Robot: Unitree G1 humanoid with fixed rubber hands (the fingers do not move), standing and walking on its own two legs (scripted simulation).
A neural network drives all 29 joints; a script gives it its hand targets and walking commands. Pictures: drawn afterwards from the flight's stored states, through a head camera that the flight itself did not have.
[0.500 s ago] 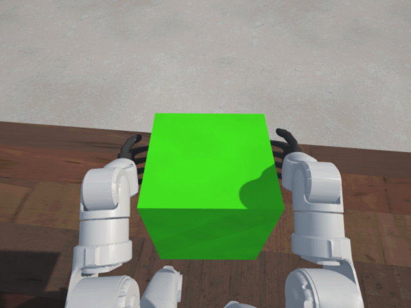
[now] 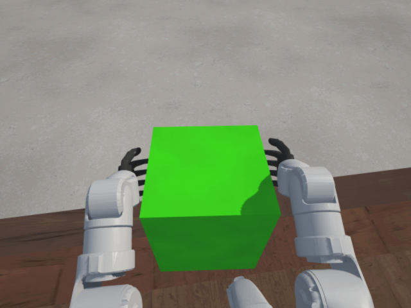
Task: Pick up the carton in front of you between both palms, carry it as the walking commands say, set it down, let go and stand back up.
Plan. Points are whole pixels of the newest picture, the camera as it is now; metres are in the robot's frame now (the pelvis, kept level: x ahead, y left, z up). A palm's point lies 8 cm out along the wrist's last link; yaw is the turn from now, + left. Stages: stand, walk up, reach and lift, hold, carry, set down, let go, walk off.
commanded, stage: carry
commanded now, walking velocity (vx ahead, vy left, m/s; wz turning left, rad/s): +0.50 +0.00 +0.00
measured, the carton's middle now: (206, 201) +0.34 -0.05 +0.01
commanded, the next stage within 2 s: none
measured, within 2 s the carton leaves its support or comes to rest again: neither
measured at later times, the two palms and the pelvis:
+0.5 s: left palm (127, 119) +0.69 +0.14 -0.04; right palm (219, 102) +0.73 -0.15 -0.04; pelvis +0.36 -0.05 -0.12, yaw +1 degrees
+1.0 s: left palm (147, 83) +1.10 +0.11 -0.18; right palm (210, 74) +1.10 -0.19 -0.17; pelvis +0.76 -0.02 -0.27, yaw +3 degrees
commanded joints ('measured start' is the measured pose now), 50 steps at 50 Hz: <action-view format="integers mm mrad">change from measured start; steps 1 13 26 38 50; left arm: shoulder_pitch -696 -664 -775 -668 -633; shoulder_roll -917 -893 -1091 -952 -879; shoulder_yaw -599 -723 -799 -622 -689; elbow -106 -156 -189 -80 -206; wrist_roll -305 -427 -597 -376 -331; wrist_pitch -73 -21 -86 -54 -83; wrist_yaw -179 -179 -247 -195 -160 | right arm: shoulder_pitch -771 -517 -545 -712 -590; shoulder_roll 1252 1031 1015 1176 1154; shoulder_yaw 684 556 575 687 672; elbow -158 -121 -275 -203 -192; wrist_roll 514 330 214 454 463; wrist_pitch -25 24 -29 0 -61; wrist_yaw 315 267 213 298 299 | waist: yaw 17 249 296 89 99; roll -50 -108 -99 -37 108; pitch -404 -528 -357 -406 -421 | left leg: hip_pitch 348 -629 -147 280 142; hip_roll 213 137 108 432 204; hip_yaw -371 -153 31 -591 -158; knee -57 863 -248 -235 233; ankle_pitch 707 -123 836 479 521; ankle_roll -15 -157 -140 127 -32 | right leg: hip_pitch -84 1170 554 -76 517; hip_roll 39 -258 30 3 80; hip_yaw -91 316 30 1 -223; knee -209 -466 -342 68 -602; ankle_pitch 333 732 239 -197 741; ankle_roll -23 -277 -162 1 -69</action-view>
